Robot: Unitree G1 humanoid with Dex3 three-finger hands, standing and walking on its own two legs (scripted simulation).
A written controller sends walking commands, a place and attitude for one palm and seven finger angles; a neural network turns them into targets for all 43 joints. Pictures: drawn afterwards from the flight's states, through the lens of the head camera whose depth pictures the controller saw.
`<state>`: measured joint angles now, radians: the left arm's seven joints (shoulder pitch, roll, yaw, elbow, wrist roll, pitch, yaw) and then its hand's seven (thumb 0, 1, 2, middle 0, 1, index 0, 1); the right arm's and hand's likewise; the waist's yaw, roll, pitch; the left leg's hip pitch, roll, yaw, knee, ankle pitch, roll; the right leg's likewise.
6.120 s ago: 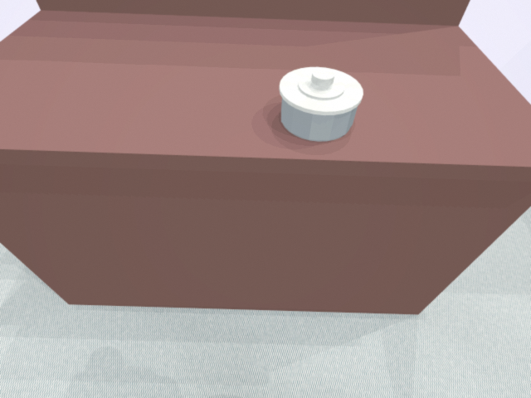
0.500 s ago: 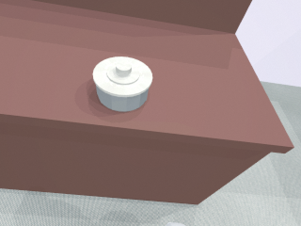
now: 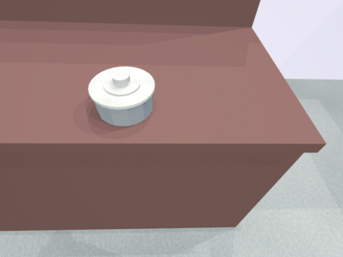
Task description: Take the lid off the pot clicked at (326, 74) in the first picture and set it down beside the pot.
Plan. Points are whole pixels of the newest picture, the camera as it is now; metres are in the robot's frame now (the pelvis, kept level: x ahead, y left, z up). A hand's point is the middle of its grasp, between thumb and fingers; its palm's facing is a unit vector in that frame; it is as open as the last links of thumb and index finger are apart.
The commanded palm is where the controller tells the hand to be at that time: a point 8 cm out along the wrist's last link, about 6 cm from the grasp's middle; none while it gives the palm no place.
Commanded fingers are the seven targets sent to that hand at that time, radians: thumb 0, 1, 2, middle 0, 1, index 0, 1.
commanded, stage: come to a stop and stand still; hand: left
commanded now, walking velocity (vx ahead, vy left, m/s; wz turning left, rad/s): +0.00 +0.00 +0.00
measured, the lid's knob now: (120, 77) +0.49 +0.15 +0.16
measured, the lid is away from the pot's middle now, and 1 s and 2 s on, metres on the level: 0.00 0.00 0.00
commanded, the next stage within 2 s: look again from close up in 0.14 s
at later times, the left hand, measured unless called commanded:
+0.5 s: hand out of the picture +0.00 +0.15 -0.18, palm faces +0.02 -0.99 -0.17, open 7.3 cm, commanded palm none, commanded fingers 0.00 0.90 0.90 -0.20 -0.30 -0.20 -0.30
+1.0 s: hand out of the picture +0.00 +0.17 -0.18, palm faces +0.02 -0.98 -0.18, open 7.3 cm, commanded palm none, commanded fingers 0.00 0.90 0.90 -0.20 -0.30 -0.20 -0.30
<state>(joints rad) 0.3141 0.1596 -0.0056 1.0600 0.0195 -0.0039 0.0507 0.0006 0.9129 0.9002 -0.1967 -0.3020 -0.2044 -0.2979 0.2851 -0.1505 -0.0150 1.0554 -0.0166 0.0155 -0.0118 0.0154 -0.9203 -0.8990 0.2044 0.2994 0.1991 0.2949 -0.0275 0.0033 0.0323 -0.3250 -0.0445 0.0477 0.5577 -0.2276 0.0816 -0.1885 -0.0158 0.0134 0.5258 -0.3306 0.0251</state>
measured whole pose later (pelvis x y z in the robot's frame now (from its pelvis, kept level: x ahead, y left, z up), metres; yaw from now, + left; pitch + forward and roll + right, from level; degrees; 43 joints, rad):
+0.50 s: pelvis +0.01 -0.02 +0.00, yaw +0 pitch -1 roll -1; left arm 0.33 0.17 -0.01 1.06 0.02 -0.02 0.05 0.00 0.91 0.90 -0.20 -0.30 -0.20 -0.30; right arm 0.21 -0.16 0.00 1.08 0.00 -0.01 -0.02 0.01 -0.92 -0.90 0.20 0.30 0.20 0.29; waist 0.01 -0.04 0.03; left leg -0.27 -0.03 0.04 0.51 -0.21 0.06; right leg -0.14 0.00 0.01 0.48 -0.31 0.01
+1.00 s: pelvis +0.01 -0.01 +0.01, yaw +0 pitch -1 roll -1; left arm 0.31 0.18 0.00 1.08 0.02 -0.01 0.04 0.00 0.91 0.90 -0.20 -0.30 -0.20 -0.30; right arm 0.23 -0.15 0.00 1.12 0.00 -0.01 -0.02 0.01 -0.92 -0.90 0.20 0.30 0.20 0.29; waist 0.01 -0.04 0.04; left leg -0.25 -0.05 0.05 0.45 -0.19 0.07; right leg -0.12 -0.02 0.02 0.43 -0.29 0.03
